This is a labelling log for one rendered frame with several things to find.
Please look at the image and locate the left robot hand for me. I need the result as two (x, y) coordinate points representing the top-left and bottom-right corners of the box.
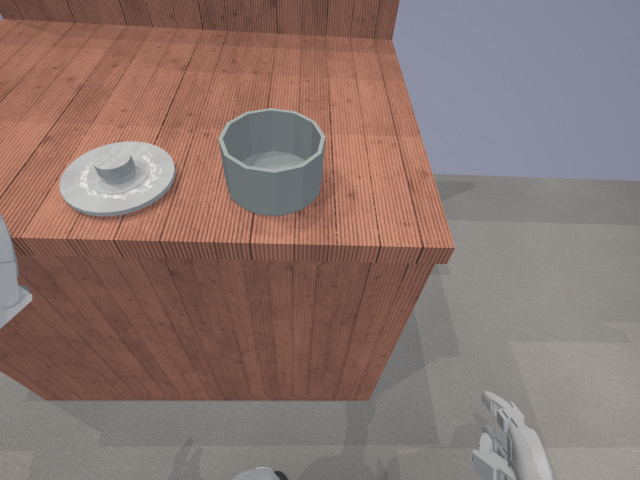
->
(0, 214), (32, 329)

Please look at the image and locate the lid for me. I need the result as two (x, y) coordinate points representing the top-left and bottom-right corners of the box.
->
(59, 142), (176, 216)

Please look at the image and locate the knob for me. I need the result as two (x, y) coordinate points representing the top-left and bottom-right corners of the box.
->
(92, 147), (135, 180)

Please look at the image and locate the table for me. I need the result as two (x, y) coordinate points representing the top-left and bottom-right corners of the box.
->
(0, 0), (455, 401)

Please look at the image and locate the right robot hand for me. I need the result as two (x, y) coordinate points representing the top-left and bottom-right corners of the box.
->
(473, 391), (553, 480)

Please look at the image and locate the pot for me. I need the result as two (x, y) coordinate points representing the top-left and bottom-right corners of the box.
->
(218, 108), (325, 216)

